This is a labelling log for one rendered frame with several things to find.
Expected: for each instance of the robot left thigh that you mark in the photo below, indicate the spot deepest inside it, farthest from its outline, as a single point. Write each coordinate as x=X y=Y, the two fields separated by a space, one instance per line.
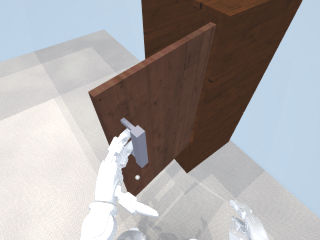
x=131 y=235

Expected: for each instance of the cupboard door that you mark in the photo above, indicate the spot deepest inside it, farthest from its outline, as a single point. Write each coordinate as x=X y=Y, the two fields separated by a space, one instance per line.
x=161 y=95

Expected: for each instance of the robot left forearm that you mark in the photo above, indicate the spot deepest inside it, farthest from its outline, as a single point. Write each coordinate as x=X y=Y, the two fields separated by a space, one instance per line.
x=100 y=223

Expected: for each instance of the robot left shin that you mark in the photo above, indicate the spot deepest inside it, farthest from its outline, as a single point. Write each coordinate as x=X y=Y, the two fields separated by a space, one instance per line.
x=134 y=229

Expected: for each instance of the right robot hand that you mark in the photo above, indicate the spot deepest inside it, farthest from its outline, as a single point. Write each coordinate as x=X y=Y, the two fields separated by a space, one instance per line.
x=250 y=229

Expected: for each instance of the left robot hand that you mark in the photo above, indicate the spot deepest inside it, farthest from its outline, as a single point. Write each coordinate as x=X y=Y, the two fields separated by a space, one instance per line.
x=110 y=174

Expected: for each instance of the handle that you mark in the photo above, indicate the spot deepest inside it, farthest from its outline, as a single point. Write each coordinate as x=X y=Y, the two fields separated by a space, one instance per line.
x=138 y=138

